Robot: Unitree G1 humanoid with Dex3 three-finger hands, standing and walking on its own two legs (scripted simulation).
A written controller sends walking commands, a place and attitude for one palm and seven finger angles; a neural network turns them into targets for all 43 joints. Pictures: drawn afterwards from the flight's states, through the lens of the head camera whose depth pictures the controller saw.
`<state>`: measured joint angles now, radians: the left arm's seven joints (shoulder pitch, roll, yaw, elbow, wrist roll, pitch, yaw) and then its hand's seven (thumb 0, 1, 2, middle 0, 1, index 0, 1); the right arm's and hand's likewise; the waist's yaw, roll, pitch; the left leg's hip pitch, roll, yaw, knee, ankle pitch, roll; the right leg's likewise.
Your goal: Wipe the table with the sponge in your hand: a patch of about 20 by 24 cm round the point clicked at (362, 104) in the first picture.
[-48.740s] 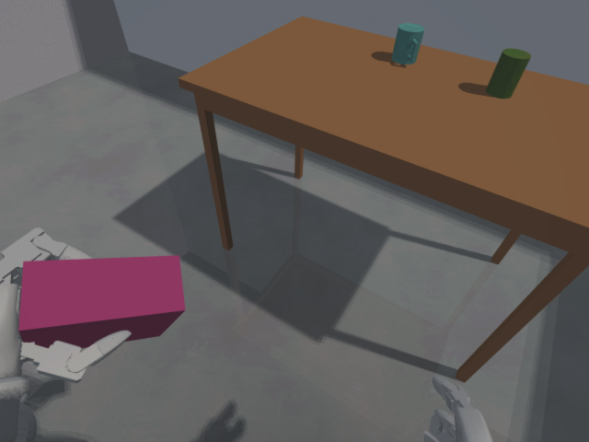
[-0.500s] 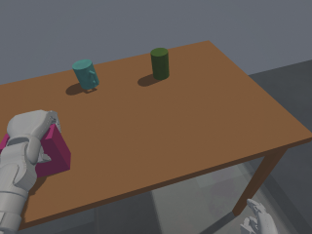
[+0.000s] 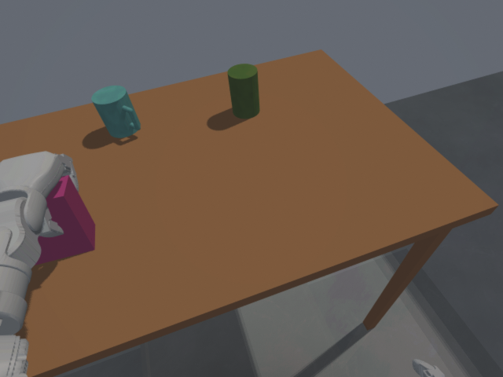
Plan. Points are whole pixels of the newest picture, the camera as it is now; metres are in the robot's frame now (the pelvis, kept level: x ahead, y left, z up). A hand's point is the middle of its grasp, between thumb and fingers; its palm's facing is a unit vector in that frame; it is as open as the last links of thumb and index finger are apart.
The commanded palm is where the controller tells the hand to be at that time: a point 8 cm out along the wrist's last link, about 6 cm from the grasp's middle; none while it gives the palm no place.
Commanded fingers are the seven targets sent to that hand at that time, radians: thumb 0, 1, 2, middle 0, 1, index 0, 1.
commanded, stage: wipe forward along the first lane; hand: left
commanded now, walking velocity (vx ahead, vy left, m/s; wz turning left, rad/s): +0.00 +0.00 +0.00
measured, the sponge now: (50, 231) +0.32 +0.38 +0.05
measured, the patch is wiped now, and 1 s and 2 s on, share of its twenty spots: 0.00 0.10 0.20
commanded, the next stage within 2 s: slide across to the middle lane in 0.06 s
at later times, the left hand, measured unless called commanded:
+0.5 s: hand (56, 185) +0.37 +0.36 +0.12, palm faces -0.03 +0.01 -1.00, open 9.9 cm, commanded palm +0.36 +0.33 +0.17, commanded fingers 0.00 0.10 1.30 -1.20 -1.60 -1.20 -1.60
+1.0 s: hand (95, 174) +0.40 +0.31 +0.12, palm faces +0.01 -0.03 -1.00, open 9.9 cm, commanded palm +0.37 +0.28 +0.16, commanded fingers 0.00 0.10 1.30 -1.20 -1.60 -1.20 -1.60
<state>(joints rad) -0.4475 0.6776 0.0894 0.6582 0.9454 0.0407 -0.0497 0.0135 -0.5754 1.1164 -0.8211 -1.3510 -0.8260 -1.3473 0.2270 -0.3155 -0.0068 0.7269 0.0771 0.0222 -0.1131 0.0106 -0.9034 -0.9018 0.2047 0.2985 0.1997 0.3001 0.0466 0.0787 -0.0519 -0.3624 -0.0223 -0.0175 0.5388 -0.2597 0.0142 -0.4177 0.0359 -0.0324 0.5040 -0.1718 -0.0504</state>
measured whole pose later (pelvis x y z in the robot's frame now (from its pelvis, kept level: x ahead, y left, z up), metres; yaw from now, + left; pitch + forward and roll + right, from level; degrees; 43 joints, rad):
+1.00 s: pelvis +0.06 +0.03 +0.01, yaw +2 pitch +4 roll -1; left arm -0.39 0.46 -0.17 0.26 0.96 0.43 -0.02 0.00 -0.50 1.08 -0.74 -1.42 -0.75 -1.41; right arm 0.09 -0.28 0.04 0.72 0.07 0.06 -0.06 0.01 -0.90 -0.90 0.20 0.30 0.20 0.30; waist 0.10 0.09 -0.04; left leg -0.19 -0.06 -0.04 0.38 -0.26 0.05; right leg -0.24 0.00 -0.04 0.37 -0.19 -0.02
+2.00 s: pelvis +0.05 +0.02 +0.01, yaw -1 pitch +1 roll +0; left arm 0.00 0.38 -0.20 -0.17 0.98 0.56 0.04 0.02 -0.46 1.05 -0.65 -1.48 -0.72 -1.40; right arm 0.08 -0.28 0.04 0.70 0.08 0.10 0.01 0.01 -0.91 -0.90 0.20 0.30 0.19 0.30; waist 0.10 0.12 -0.06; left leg -0.16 -0.04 0.00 0.44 -0.30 0.04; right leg -0.24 0.03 0.00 0.47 -0.24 -0.03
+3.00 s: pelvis +0.03 +0.00 +0.01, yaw -2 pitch -2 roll +0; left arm 0.20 0.33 -0.27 -0.40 0.97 0.59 0.08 0.02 -0.47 1.05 -0.62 -1.46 -0.77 -1.33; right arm 0.06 -0.27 0.02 0.70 0.07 0.13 0.02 0.01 -0.91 -0.90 0.20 0.30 0.15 0.28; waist 0.13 0.14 -0.04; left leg -0.12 -0.02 0.01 0.46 -0.29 0.02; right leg -0.21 0.04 0.00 0.47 -0.22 -0.05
